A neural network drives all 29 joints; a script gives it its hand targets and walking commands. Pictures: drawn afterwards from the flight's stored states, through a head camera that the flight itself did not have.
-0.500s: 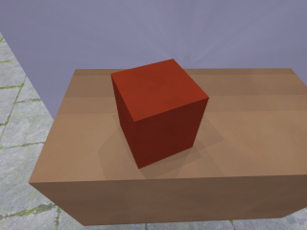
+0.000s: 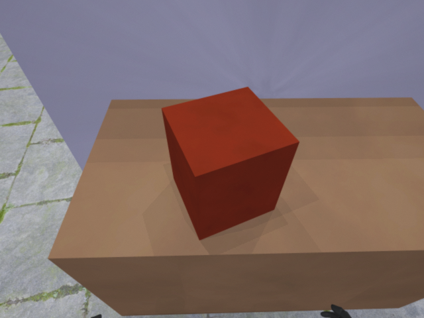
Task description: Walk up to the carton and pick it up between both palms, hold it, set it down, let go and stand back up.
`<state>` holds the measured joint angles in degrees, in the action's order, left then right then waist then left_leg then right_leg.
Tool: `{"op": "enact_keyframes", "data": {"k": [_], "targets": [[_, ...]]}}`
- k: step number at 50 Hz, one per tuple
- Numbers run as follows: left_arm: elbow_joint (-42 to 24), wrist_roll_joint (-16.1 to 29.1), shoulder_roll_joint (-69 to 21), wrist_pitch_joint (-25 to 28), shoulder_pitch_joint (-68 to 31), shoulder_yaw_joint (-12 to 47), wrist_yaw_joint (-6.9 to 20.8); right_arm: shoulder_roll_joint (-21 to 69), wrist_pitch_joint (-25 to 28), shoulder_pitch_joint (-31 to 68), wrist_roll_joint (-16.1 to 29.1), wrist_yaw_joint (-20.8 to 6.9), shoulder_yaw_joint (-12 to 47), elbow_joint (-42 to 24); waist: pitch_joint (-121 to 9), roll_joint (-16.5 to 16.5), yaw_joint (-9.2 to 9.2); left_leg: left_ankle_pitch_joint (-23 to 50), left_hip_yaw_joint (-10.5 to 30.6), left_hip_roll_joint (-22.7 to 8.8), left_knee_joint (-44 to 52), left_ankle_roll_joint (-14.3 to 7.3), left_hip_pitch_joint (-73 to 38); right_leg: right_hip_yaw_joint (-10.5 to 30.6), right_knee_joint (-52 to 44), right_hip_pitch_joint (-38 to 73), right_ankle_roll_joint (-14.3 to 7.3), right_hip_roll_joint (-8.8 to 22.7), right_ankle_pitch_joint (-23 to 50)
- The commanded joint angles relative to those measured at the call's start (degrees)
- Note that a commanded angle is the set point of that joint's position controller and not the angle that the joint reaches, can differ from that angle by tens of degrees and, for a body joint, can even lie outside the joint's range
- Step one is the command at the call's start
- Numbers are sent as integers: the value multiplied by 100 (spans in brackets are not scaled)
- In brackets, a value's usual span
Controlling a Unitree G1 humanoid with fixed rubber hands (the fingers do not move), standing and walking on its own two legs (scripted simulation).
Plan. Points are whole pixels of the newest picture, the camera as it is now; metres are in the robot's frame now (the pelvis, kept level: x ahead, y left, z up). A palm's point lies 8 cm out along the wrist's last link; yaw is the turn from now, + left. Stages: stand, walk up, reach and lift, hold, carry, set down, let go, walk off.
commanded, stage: walk up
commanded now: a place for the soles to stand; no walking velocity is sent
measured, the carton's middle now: (223, 164) +0.45 -0.01 +0.01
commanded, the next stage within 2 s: reach and lift in 0.76 s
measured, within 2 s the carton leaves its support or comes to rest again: neither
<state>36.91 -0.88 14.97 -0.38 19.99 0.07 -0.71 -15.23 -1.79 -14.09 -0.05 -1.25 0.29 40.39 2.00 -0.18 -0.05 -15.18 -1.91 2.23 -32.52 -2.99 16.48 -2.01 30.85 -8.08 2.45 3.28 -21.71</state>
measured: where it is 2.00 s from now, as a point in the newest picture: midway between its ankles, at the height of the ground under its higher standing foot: outside the picture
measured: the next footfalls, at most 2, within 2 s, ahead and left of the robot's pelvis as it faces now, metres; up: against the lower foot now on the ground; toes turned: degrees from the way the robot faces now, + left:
none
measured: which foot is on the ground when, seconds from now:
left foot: down 0.00-1.00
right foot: down 0.00-1.00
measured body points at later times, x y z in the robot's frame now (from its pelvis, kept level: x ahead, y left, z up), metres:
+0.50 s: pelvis -0.01 -0.01 +0.00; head +0.00 -0.01 +0.45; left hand +0.03 +0.25 -0.12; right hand +0.07 -0.27 -0.12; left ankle +0.02 +0.09 -0.73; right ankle -0.06 -0.14 -0.73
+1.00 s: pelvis -0.03 -0.03 -0.01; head +0.02 -0.01 +0.44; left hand +0.16 +0.23 -0.10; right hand +0.16 -0.27 -0.12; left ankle +0.02 +0.09 -0.73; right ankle -0.06 -0.14 -0.73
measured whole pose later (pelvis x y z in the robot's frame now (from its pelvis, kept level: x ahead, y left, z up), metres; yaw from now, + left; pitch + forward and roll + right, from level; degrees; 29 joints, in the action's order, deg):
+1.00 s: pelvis -0.03 -0.03 -0.01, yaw +0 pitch +0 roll -1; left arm 23.7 0.5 16.0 -20.9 5.5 -2.1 -2.9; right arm -12.9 8.2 2.4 0.3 -6.5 -3.3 54.4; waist 6.1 0.9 0.5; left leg -15.5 0.2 -0.8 -38.2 0.0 22.8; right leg -4.0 36.9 -14.3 -0.3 0.6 -21.9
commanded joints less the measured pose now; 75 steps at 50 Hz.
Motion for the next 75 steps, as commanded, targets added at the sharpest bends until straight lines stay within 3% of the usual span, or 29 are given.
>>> {"op": "enact_keyframes", "data": {"k": [1, 7, 8, 15, 38, 39, 40, 41, 42, 43, 44, 45, 46, 47, 48, 49, 51, 52, 53, 54, 57, 59, 63, 65, 71, 73, 75], "targets": [[-350, -23, 877, 168, 337, -291, -28, -752, 139, -107, -30, 22, -294, -424, -224, -76, -17, 1097, 922, -609, 584, -109, -468, 234, -549, -408, -430, 365, 677], [-332, -24, 880, 199, 347, -292, -8, -711, 162, -142, -53, 20, -288, -379, -105, -15, -24, 924, 905, -534, 534, -69, -331, 293, -722, -420, -476, 434, 545], [-293, -20, 865, 185, 372, -315, 0, -715, 164, -159, -72, 15, -299, -318, -109, 165, -61, 818, 871, -526, 525, -93, -392, 325, -737, -483, -494, 416, 399], [-231, -28, 827, 163, 552, -316, 11, -753, 171, -276, -36, 37, -299, -190, 118, -47, -29, 527, 1048, -567, 701, -106, -115, 245, -720, -472, -475, 323, 150], [-153, -27, 865, 135, 672, -312, -15, -735, 175, -391, -35, 94, -270, -21, -11, -27, -12, 1431, 1082, -495, 423, -108, -222, 105, -663, -227, -473, 384, 671], [-993, 300, 1534, -735, -3322, -337, -41, -154, 898, 3262, -725, 26, -804, 197, -69, -29, 29, 54, 239, -619, -26, 530, 222, -318, 231, -2401, -423, -197, -466], [-1161, 300, 1202, -1201, -2673, -66, -188, -323, 1041, 2504, -659, -149, -889, 725, 383, -65, -168, -920, 320, -609, 24, 527, 478, -251, 250, -2313, -462, -96, -826], [-1195, 313, 1111, -1490, -2607, -110, -185, -467, 981, 2565, -679, -240, -984, 573, 29, 37, -53, -862, 338, -599, -39, 535, 328, -437, 576, -2125, -416, -131, -616], [-1238, 280, 950, -1730, -2335, -105, -176, -592, 884, 2128, -568, -288, -993, 665, -361, 68, -89, -673, 431, -570, -150, 517, 133, -452, 751, -1923, -394, -93, -410], [-1489, 233, 925, -1915, -2165, -169, -203, -677, 861, 1799, -453, -338, -934, 721, -793, -176, -79, -345, 460, -555, -169, 531, -274, -444, 731, -1863, -424, -90, -87], [-1764, 191, 817, -2051, -1896, -194, -252, -793, 891, 1482, -312, -406, -915, 873, -1206, -393, -98, 313, 511, -556, -211, 574, -813, -480, 634, -1849, -456, -161, 368], [-1982, 138, 704, -2131, -1539, -229, -289, -924, 969, 1195, -135, -465, -889, 1063, -1551, -596, -109, 1539, 607, -554, -330, 652, -1558, -559, 471, -1914, -487, -315, 905], [-2169, 125, 534, -2150, -1098, -281, -300, -1027, 1088, 976, 55, -524, -844, 1195, -1878, -579, -115, 2554, 779, -565, -335, 683, -2314, -594, 209, -1878, -485, -477, 1260], [-2178, 117, 470, -2089, -746, -360, -278, -1110, 1213, 822, 173, -526, -699, 1221, -1832, -531, -127, 3859, 761, -555, -305, 700, -2850, -608, -214, -1830, -414, -582, 1975], [-2187, 105, 398, -1991, -431, -470, -228, -1247, 1304, 842, 307, -550, -561, 1255, -1866, -447, -110, 4443, 774, -521, -183, 656, -3270, -560, -614, -1856, -417, -656, 1994], [-2088, 11, 348, -1928, -239, -541, -203, -1276, 1340, 917, 429, -594, -429, 1173, -1691, -242, -27, 4031, 679, -446, 143, 633, -2950, -429, -1065, -1426, -485, -652, 1597], [-1407, -180, 499, -1829, -325, -732, -171, -1231, 1309, 1161, 394, -493, -93, 1157, -1094, -7, -59, 3456, 369, -107, 295, 571, -2256, -401, -947, -720, -325, -663, 2607], [-1202, -243, 493, -1779, -455, -811, -148, -1121, 1268, 1334, 421, -460, 14, 1122, -798, 83, 15, 2911, 273, 17, 476, 555, -1941, -367, -1052, -592, -272, -664, 2390], [-1190, -287, 468, -1807, -714, -839, -144, -989, 1180, 1587, 388, -465, -11, 932, -383, 162, 184, 2009, 124, 67, 761, 523, -1467, -327, -1332, -551, -322, -641, 1349], [-952, -271, 602, -1821, -996, -855, -108, -770, 1124, 1620, 178, -419, -27, 639, 111, 164, 265, 1539, 38, 42, 856, 474, -1302, -298, -1421, -635, -348, -592, 1068], [-863, -258, 647, -1455, -1614, -1232, -61, -558, 1095, 1878, 137, -371, 87, 76, 106, 349, 482, 1333, -104, 30, 957, 322, -1119, -82, -1430, -647, -164, -450, 1269], [-1094, -233, 623, -1166, -2115, -1289, -165, -375, 1110, 1926, 133, -434, 48, -220, -115, 288, 458, 928, -165, -24, 1007, 261, -960, 113, -1390, -724, -99, -307, 956], [-1397, -11, 429, -624, -2501, -1022, -371, -249, 1273, 1862, 161, -484, -75, -257, -523, 144, 207, 530, -180, -151, 909, 213, -1114, 338, -1325, -1066, -130, -121, 658], [-1404, 98, 430, -420, -2300, -957, -384, -352, 1404, 1689, 237, -458, -63, -54, -738, 171, 120, 746, -134, -143, 844, 215, -1255, 365, -1263, -959, -110, -104, 1148], [-1322, 117, 389, -126, -803, -1192, -232, -951, 1950, 1127, 681, -356, 298, 530, -1160, 512, 115, 2423, 39, 56, 883, 281, -1566, 286, -1061, 108, 53, -246, 3942], [-1366, 72, 297, -71, -492, -1200, -215, -1038, 2093, 1103, 767, -369, 359, 568, -1049, 543, 159, 2606, 54, 48, 999, 290, -1527, 215, -1104, 267, 3, -324, 4047], [-1516, 20, 182, 9, -459, -1140, -276, -1048, 2193, 1142, 827, -455, 366, 511, -876, 489, 197, 2650, 61, -30, 1061, 301, -1675, 140, -1275, 34, -118, -409, 3456]]}}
